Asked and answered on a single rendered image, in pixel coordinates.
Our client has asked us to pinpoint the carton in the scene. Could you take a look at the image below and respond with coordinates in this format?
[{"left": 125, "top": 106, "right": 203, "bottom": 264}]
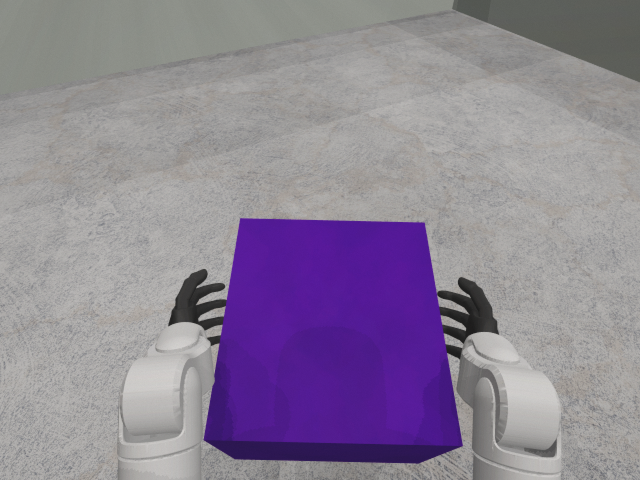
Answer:
[{"left": 204, "top": 218, "right": 463, "bottom": 464}]

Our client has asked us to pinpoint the right robot forearm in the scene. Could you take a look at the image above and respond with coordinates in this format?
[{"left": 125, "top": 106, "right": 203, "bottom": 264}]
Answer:
[{"left": 456, "top": 332, "right": 562, "bottom": 480}]

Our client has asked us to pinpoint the robot left hand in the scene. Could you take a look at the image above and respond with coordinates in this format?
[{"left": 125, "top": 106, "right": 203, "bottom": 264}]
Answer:
[{"left": 168, "top": 269, "right": 227, "bottom": 346}]

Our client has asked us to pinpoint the left robot forearm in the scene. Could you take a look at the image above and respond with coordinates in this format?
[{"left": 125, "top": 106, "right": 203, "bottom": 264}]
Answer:
[{"left": 117, "top": 322, "right": 215, "bottom": 480}]

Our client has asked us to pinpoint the robot right hand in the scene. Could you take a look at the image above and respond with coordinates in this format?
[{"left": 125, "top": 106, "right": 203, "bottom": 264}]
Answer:
[{"left": 437, "top": 277, "right": 499, "bottom": 359}]

